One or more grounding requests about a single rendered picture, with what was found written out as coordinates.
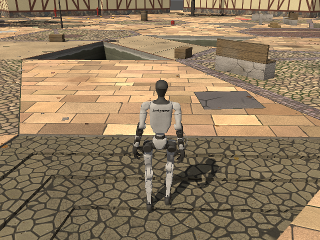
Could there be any robot left hand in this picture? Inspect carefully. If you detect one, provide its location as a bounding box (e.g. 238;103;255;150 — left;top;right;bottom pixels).
132;146;144;160

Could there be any left robot forearm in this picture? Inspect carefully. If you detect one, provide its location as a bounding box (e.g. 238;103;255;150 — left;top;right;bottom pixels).
133;122;144;147

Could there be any right robot shin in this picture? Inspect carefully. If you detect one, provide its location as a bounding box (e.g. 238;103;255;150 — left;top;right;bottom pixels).
165;164;174;198

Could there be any humanoid robot torso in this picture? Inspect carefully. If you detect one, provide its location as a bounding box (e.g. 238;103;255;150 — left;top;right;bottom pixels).
149;99;173;150

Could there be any left robot upper arm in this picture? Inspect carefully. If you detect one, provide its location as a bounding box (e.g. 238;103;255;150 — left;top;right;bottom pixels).
138;101;151;130

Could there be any right robot upper arm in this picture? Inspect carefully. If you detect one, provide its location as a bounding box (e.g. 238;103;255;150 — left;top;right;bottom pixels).
171;101;182;131

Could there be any right robot forearm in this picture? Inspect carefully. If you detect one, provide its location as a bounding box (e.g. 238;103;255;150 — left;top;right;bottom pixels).
176;123;185;150

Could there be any robot right hand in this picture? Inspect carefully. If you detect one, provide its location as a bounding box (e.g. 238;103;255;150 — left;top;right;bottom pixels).
173;149;185;164

